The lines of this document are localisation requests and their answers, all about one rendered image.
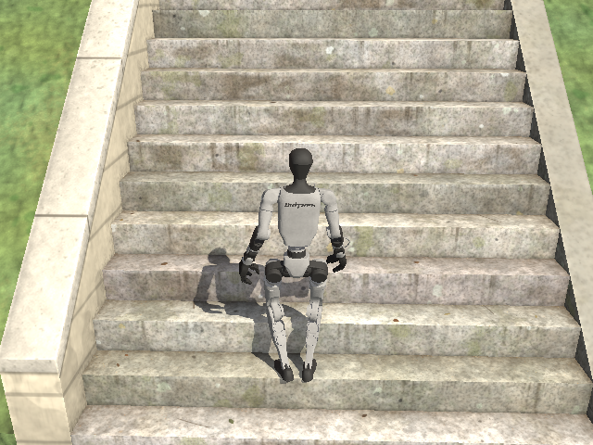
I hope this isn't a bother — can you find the left robot shin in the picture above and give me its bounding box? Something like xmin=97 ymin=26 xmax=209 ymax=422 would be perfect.
xmin=266 ymin=306 xmax=290 ymax=370

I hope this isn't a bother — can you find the robot right forearm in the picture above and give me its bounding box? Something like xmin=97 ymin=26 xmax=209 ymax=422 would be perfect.
xmin=330 ymin=225 xmax=346 ymax=258

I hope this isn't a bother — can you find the left robot hand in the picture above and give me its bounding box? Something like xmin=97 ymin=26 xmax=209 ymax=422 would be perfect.
xmin=239 ymin=257 xmax=259 ymax=285

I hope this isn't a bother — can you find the right robot hand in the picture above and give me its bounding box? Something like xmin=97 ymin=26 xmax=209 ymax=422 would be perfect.
xmin=326 ymin=254 xmax=347 ymax=273

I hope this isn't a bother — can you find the robot right upper arm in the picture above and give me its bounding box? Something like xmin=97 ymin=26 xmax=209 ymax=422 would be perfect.
xmin=318 ymin=188 xmax=341 ymax=239

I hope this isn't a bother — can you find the robot left upper arm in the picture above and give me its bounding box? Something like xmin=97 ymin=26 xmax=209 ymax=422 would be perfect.
xmin=256 ymin=187 xmax=281 ymax=241

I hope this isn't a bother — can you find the right robot thigh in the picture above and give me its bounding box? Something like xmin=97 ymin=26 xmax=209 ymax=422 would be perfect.
xmin=306 ymin=259 xmax=328 ymax=322

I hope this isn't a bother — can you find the robot left forearm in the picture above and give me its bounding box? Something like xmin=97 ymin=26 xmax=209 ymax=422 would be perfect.
xmin=242 ymin=226 xmax=264 ymax=265

